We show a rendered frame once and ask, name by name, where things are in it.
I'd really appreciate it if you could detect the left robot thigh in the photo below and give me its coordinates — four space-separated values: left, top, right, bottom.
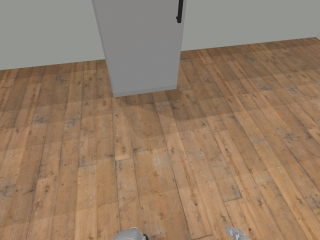
112 229 146 240

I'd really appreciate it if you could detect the right robot hand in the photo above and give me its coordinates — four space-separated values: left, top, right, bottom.
225 226 251 240

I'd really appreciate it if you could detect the fridge door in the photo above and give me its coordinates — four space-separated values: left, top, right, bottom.
95 0 186 93

